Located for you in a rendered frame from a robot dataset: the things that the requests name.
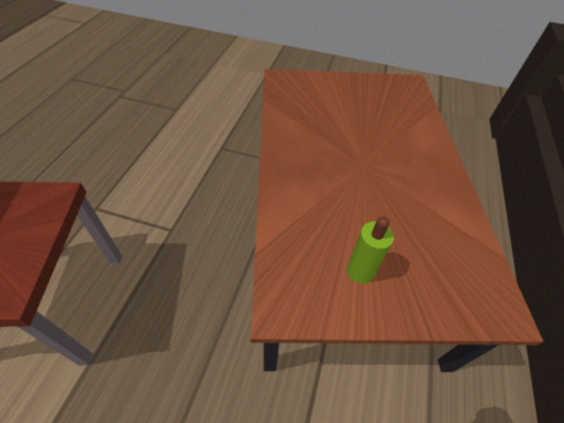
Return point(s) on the bottle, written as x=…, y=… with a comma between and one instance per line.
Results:
x=371, y=247

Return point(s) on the chair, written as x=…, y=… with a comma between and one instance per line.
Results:
x=35, y=221

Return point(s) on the coffee table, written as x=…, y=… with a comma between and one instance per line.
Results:
x=339, y=150

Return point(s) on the sofa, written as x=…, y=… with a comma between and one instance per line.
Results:
x=528, y=125

